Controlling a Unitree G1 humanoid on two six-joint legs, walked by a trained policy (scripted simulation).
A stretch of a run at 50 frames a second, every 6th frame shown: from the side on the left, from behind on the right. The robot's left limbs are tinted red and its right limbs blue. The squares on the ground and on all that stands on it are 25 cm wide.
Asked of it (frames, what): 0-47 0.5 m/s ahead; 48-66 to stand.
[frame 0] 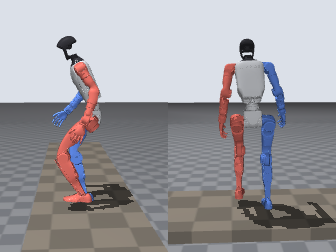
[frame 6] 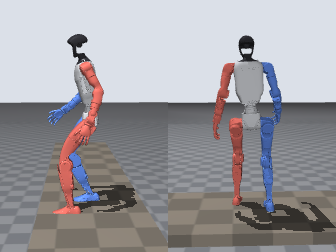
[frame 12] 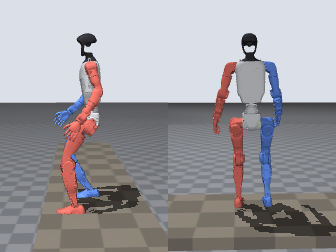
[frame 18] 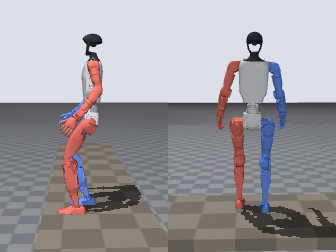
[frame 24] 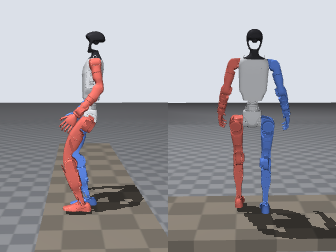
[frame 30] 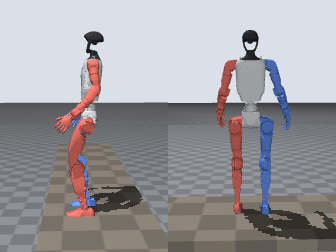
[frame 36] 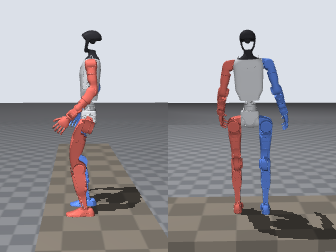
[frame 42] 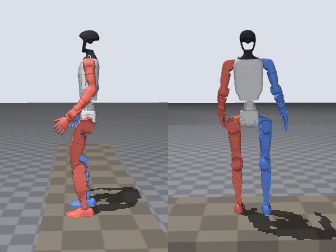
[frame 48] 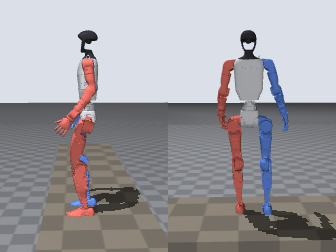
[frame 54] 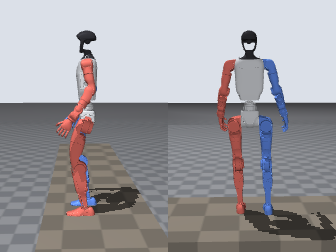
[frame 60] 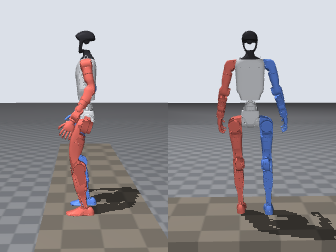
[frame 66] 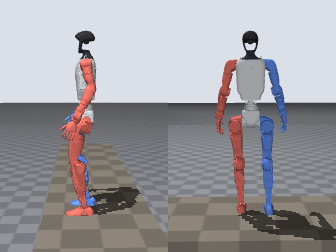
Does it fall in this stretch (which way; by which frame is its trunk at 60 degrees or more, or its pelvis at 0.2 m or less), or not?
no
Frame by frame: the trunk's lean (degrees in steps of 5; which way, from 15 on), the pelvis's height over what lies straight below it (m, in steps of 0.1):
0: 25 forward, 0.8
6: 10, 0.7
12: 5, 0.7
18: 0, 0.8
24: 5, 0.8
30: 5, 0.8
36: 5, 0.8
42: 0, 0.8
48: 0, 0.8
54: 0, 0.8
60: 0, 0.8
66: 0, 0.8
